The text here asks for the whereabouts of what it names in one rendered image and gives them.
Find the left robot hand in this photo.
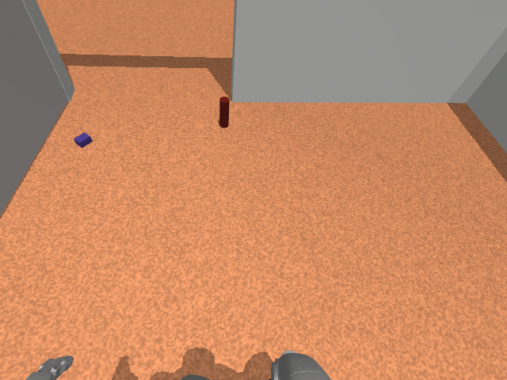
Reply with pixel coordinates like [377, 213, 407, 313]
[25, 355, 74, 380]

